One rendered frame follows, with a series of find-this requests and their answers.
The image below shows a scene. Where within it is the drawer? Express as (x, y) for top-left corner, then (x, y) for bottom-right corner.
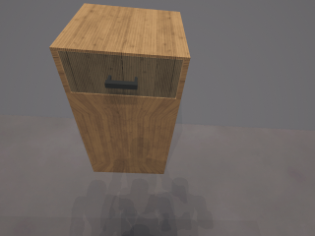
(58, 50), (183, 98)

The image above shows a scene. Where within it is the handle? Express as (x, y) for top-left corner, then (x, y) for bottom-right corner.
(104, 75), (138, 90)

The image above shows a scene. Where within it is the cabinet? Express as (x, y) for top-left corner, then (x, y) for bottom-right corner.
(49, 3), (191, 174)

